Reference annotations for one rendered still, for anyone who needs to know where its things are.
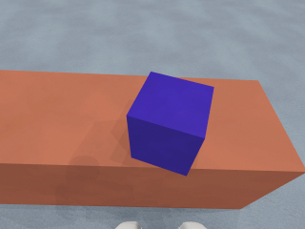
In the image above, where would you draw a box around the carton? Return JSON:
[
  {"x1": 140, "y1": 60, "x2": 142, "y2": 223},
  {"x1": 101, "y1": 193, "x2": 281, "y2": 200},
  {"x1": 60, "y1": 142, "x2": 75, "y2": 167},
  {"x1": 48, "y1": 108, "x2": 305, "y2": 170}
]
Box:
[{"x1": 126, "y1": 72, "x2": 214, "y2": 176}]

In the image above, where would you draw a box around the pedestal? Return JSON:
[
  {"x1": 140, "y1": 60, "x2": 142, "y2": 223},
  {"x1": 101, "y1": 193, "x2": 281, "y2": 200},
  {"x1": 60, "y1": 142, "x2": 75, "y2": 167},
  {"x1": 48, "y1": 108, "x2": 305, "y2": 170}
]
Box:
[{"x1": 0, "y1": 70, "x2": 305, "y2": 210}]

